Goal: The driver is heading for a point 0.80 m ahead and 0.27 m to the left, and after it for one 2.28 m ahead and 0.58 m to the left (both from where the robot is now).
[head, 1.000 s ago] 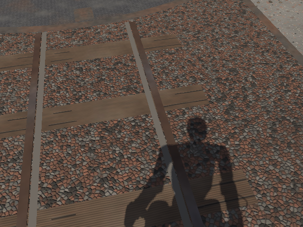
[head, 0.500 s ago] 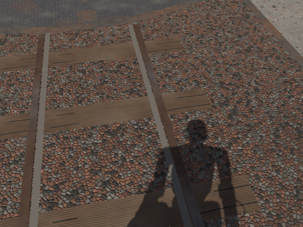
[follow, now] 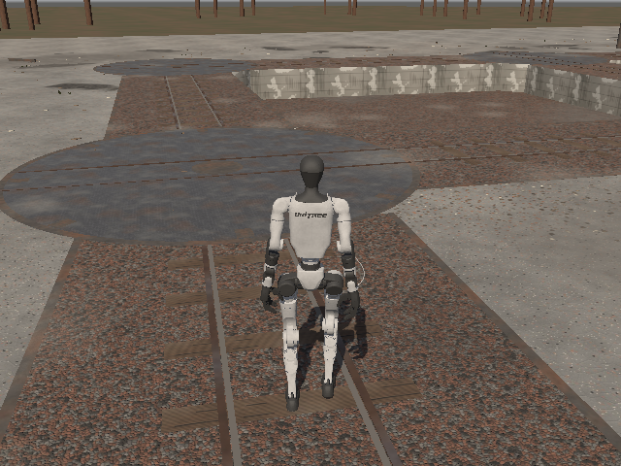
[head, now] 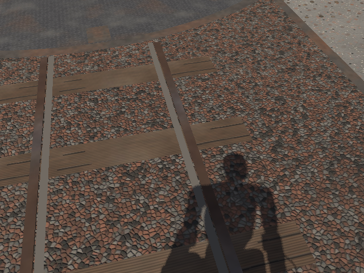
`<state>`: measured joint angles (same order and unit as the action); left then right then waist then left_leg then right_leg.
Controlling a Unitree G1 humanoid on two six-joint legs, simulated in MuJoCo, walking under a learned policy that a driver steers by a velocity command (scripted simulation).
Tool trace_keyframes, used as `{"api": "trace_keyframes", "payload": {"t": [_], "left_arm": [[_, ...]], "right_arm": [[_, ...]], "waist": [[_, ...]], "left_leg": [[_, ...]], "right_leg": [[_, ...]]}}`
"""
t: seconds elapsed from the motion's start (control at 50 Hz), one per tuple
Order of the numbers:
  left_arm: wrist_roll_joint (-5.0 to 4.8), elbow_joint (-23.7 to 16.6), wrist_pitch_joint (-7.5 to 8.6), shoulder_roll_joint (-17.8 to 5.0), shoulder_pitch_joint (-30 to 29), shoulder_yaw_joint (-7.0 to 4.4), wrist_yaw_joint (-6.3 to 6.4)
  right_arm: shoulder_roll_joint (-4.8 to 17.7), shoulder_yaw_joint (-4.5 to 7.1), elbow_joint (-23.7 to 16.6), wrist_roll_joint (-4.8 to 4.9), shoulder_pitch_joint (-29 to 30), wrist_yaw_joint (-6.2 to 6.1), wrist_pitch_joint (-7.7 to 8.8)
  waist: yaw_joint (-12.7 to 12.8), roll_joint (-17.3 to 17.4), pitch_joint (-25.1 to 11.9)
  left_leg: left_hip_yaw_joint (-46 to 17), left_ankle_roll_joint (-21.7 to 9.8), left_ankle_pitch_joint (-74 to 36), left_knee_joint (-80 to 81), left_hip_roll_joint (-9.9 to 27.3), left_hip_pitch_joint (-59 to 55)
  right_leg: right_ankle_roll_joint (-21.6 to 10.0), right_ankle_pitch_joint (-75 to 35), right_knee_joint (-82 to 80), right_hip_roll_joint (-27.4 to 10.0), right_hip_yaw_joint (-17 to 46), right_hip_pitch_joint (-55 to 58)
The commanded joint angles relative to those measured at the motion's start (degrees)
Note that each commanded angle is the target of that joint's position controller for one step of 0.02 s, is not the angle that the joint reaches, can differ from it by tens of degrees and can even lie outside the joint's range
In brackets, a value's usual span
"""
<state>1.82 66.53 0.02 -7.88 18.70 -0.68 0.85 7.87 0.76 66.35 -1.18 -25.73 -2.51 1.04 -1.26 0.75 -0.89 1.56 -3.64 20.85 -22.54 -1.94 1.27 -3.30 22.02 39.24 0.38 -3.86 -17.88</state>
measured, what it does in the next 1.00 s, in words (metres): walks ahead, turning left: right foot, then left foot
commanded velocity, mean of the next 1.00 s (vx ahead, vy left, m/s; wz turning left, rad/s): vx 0.32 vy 0.00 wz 0.38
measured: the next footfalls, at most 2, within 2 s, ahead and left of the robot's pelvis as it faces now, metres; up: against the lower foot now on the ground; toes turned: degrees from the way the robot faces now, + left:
right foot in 0.16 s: +0.15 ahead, -0.13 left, +0.00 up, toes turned -4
left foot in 0.66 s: +0.45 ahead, +0.05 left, +0.00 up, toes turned +19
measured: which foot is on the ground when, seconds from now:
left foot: down 0.00-0.16, up 0.18-0.64, down 0.66-1.00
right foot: up 0.00-0.14, down 0.16-0.66, up 0.68-1.00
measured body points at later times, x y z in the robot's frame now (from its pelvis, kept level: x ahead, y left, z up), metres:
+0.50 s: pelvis +0.21 -0.05 +0.00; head +0.23 -0.06 +0.45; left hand +0.11 +0.15 -0.15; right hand +0.35 -0.27 -0.14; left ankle +0.33 +0.08 -0.68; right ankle +0.11 -0.13 -0.74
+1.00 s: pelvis +0.40 +0.00 +0.00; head +0.44 +0.03 +0.45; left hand +0.44 +0.28 -0.13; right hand +0.55 -0.24 -0.12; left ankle +0.42 +0.04 -0.74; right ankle +0.55 -0.14 -0.66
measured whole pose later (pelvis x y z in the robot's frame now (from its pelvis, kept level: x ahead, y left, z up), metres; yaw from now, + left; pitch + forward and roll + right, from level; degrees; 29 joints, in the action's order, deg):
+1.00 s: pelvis +0.40 +0.00 +0.00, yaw +26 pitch +1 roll -1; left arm 1.8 46.3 -0.9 -12.8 5.6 -2.9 1.6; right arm 14.1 4.7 50.7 -0.4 -15.9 -0.6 0.7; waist -2.9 -1.6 4.8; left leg -3.0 -8.1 7.8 -22.3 -9.0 15.1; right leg 3.4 14.9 58.9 -5.0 3.6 -37.0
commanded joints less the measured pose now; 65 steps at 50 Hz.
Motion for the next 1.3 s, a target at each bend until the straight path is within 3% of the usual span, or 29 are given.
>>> {"api": "trace_keyframes", "payload": {"t": [0.02, 0.1, 0.14, 0.16, 0.18, 0.2, 0.22, 0.24, 0.26, 0.3, 0.32, 0.42, 0.52, 0.58, 0.62, 0.64, 0.66, 0.68, 0.7, 0.74, 0.78, 0.82, 0.88, 0.96, 1.02, 1.1, 1.22, 1.26, 1.3], "left_arm": [[0.15, -7.16, 2.52, -4.05, -8.78, -1.06, -0.99], [-1.06, -9.68, 3.82, -4.31, -8.73, -1.96, -1.95], [-1.54, -6.43, 3.97, -3.81, 1.93, -2.7, -1.84], [-1.36, -3.91, 4.39, -6.58, 10.3, -4.04, -1.22], [-0.38, -3.17, 4.67, -13.51, 19.67, -5.77, -0.38], [-0.36, -1.98, 3.79, -14.12, 21.31, -5.64, -0.36], [-0.4, -3.87, 3.39, -11.77, 13.2, -4.82, -0.19], [-0.61, -6.2, 3.74, -9.74, 6.44, -4.22, -0.43], [-0.72, -7.2, 4.27, -8.68, 2.94, -3.72, -0.53], [-0.8, -6.99, 5.28, -5.77, 2.54, -2.51, -0.13], [-0.76, -6.46, 5.71, -5.64, 4.19, -2.3, 0.11], [-0.54, -5.67, 6.62, -5.96, 8.32, -1.72, 0.7], [-0.87, -5.21, 6.88, -6.99, 10.08, -1.57, 1.51], [-1.0, -5.05, 6.69, -9.05, 10.06, -2.17, 2.26], [-0.82, -5.97, 5.88, -10.75, 8.19, -2.91, 2.76], [-1.14, -6.87, 5.62, -11.3, 6.78, -3.22, 2.46], [-1.74, -8.24, 5.65, -11.34, 5.1, -3.48, 1.72], [-2.63, -12.03, 5.5, -4.99, 10.09, -2.66, 1.02], [-2.28, -13.85, 5.42, -8.37, 6.7, -2.94, 0.79], [-1.63, -15.64, 5.72, -8.36, 1.31, -2.86, 0.85], [0.46, -15.81, 3.62, -8.6, 1.89, -3.32, 0.99], [0.49, -16.35, 1.32, -7.17, 2.59, -3.12, 1.04], [0.2, -18.32, 0.17, -7.58, -0.3, -3.13, 0.88], [0.04, -21.81, -1.02, -9.71, -7.66, -3.48, 0.84], [-0.23, -23.78, -1.61, -10.52, -11.58, -3.58, 1.03], [-0.64, -25.56, -1.51, -10.87, -14.14, -3.37, 1.32], [-1.87, -27.7, -0.5, -11.75, -13.97, -2.73, 1.6], [-2.29, -27.84, -0.11, -12.24, -11.67, -2.61, 1.75], [-1.9, -26.99, 0.46, -12.32, -6.73, -2.57, 2.18]], "right_arm": [[7.55, 1.88, 0.26, -0.7, -7.08, 0.11, 1.17], [8.5, 2.36, -0.82, -0.39, -4.91, 0.46, 2.67], [8.81, 2.37, -1.85, 0.27, -1.41, 0.88, 3.09], [7.6, 1.89, -2.1, 0.2, -1.57, 1.36, 3.66], [3.28, 0.63, -5.0, 0.9, -0.74, 2.01, 3.99], [4.58, 1.26, -6.23, -0.11, -0.02, 2.3, 3.8], [5.36, 1.66, -7.19, -0.68, 2.9, 2.65, 3.29], [4.55, 1.53, -7.63, -0.44, 4.47, 3.18, 3.4], [3.44, 1.6, -7.4, -0.1, 3.95, 3.37, 3.39], [3.06, 1.96, -6.88, -0.75, 1.87, 3.67, 2.3], [3.23, 2.2, -7.32, -0.72, 2.41, 3.83, 1.78], [3.26, 2.51, -12.53, -0.29, 14.19, 4.46, 0.66], [2.51, 1.7, -17.53, -0.21, 25.23, 5.33, 0.84], [4.44, 2.49, -17.4, -0.6, 22.32, 4.96, 0.94], [6.32, 3.53, -14.24, -1.04, 11.45, 4.5, 1.43], [7.98, 4.37, -12.3, -1.57, 5.1, 4.29, 1.99], [11.34, 5.7, -11.64, -2.05, 0.82, 3.77, 2.42], [18.22, 7.26, -13.77, -2.07, 4.74, 3.47, 1.94], [19.25, 7.52, -14.61, 0.21, 2.48, 3.17, 0.99], [13.36, 5.91, -15.87, 0.85, 10.88, 2.16, 0.62], [10.06, 4.88, -16.27, 1.36, 12.64, 1.73, 0.87], [11.2, 4.84, -16.45, 0.78, 12.12, 1.99, 1.57], [13.87, 5.42, -17.22, 0.43, 10.64, 2.13, 1.58], [14.51, 5.7, -18.37, 0.92, 7.76, 1.63, 0.15], [15.19, 6.0, -19.3, 0.69, 6.12, 1.32, -0.68], [15.69, 6.27, -20.51, 0.19, 5.17, 1.2, -1.24], [17.15, 6.66, -22.67, -0.3, 6.63, 1.72, -1.95], [17.49, 6.76, -23.55, -0.06, 8.58, 1.98, -2.26], [17.17, 6.64, -24.84, 0.95, 12.59, 2.01, -2.59]], "waist": [[-1.96, 4.69, 16.22], [0.2, 5.16, 12.56], [5.7, 3.26, 9.31], [9.08, -1.3, 5.06], [12.31, -15.13, -0.92], [10.66, -16.26, -1.62], [6.25, -7.74, 4.16], [4.28, -3.03, 7.51], [2.17, -1.96, 8.28], [0.26, -3.17, 7.4], [0.17, -3.34, 7.13], [0.94, -4.0, 8.63], [2.27, -4.68, 10.23], [-0.03, -5.36, 7.15], [-4.41, -7.21, 1.05], [-7.25, -7.08, -2.45], [-10.06, -3.49, -5.78], [-3.02, 11.86, -12.63], [-4.96, 2.07, -19.37], [-1.2, -3.15, -4.33], [1.89, -4.36, -0.76], [3.18, -3.24, -1.28], [2.85, -0.42, -3.28], [0.27, 2.91, -3.96], [-1.05, 3.64, -2.82], [-1.73, 4.43, -1.49], [-1.31, 5.35, -2.0], [-0.19, 6.0, -2.08], [3.28, 5.25, -1.38]], "left_leg": [[-21.58, -11.25, 11.85, 16.12, 19.88, 0.57], [-13.88, -9.02, -3.0, 11.79, 16.81, 2.8], [-7.62, -6.26, -13.32, 2.98, 12.68, 13.21], [-3.84, -4.42, -18.93, -8.83, 9.05, 19.56], [3.14, -0.68, -7.42, -30.28, 1.35, 30.9], [-0.45, -1.2, 10.1, -43.8, -1.38, 36.58], [-4.1, -2.5, 5.39, -49.32, 3.47, 38.39], [-4.94, -2.84, -0.89, -48.39, 5.42, 37.44], [-5.01, -2.77, -4.39, -46.11, 6.62, 34.92], [-3.86, -1.82, -7.1, -44.33, 7.02, 32.17], [-3.24, -1.62, -8.35, -44.27, 6.69, 32.96], [0.14, -1.02, -15.54, -37.35, 6.09, 40.92], [6.54, -1.87, -19.71, -17.68, 3.87, 34.75], [9.92, -4.88, -16.45, -14.26, -0.32, 27.81], [10.03, -7.53, -13.74, -13.2, -3.59, 17.74], [7.9, -9.08, -16.99, -8.33, -3.93, 9.28], [0.83, -11.77, -22.88, -3.36, 1.48, -0.38], [-27.28, -22.02, -56.66, -8.08, 21.81, -18.85], [-33.62, -25.79, -55.18, -2.59, 23.68, -18.14], [-23.86, -20.31, -47.9, 3.08, 19.85, -1.76], [-17.15, -16.41, -48.82, 5.08, 14.67, 8.18], [-14.25, -14.71, -52.6, 4.71, 11.95, 11.7], [-13.15, -12.16, -54.46, 3.49, 9.72, 10.72], [-16.73, -8.33, -43.17, 3.46, 8.83, 6.95], [-21.14, -8.21, -34.46, 3.89, 9.52, 4.24], [-25.19, -9.49, -31.71, 2.69, 9.99, 2.12], [-29.92, -10.31, -42.36, -1.69, 9.72, 2.55], [-31.73, -8.68, -41.88, -2.55, 8.66, 3.92], [-31.08, -4.25, -32.49, -5.07, 4.75, 9.46]], "right_leg": [[-0.41, 2.53, 6.69, -3.59, 1.4, -21.54], [-0.59, -1.97, -1.63, -1.71, -1.18, -10.71], [-1.29, -7.56, -9.1, 2.71, -4.27, 9.57], [-2.16, -6.67, -11.64, 0.99, -0.5, 22.6], [-6.66, 10.6, -23.23, -15.78, 24.02, 32.41], [-10.13, 15.78, -31.77, -23.46, 41.36, 29.1], [-9.01, 19.95, -30.78, -22.98, 36.32, 21.89], [-7.54, 13.63, -31.47, -21.15, 29.41, 15.5], [-5.85, 6.22, -32.33, -18.63, 22.43, 11.99], [-3.91, -5.68, -32.44, -15.27, 12.75, 10.53], [-3.75, -10.83, -32.15, -14.83, 9.91, 11.47], [-3.2, -27.93, -31.58, -13.43, -0.26, 14.74], [-2.92, -39.18, -30.68, -13.31, -6.81, 16.07], [-1.9, -63.68, -21.39, -14.09, -10.15, 21.36], [-1.57, -73.67, -5.07, -14.36, -10.74, 21.69], [-1.27, -66.38, 6.83, -13.99, -10.46, 18.18], [0.37, -44.55, 24.59, -10.34, -11.16, 9.28], [3.57, 13.55, 49.34, 1.23, -7.84, -13.9], [3.28, 8.93, 53.12, 1.06, 4.42, -17.08], [2.98, 0.86, 44.29, -3.8, 5.25, -19.17], [3.79, -0.14, 36.84, -5.25, 5.73, -13.53], [4.73, -0.49, 31.66, -4.85, 5.36, -10.7], [5.84, -4.62, 25.84, -4.5, 4.87, -12.65], [6.97, -8.36, 21.26, -4.6, 5.85, -17.63], [7.36, -7.89, 18.51, -4.23, 7.26, -20.6], [6.73, -4.91, 13.93, -2.68, 8.44, -20.47], [4.66, 0.63, 4.92, 0.99, 8.66, -11.45], [4.04, 0.38, -1.81, 1.88, 8.7, -5.66], [3.52, -8.68, -17.48, 1.77, 7.89, 5.57]]}}
Keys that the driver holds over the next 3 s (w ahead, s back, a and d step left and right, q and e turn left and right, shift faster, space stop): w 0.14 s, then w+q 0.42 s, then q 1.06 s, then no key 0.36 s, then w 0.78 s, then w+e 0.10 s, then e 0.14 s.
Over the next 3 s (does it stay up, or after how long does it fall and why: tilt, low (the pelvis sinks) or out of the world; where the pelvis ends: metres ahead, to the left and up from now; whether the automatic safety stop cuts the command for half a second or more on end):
stays up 0.65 0.25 0.01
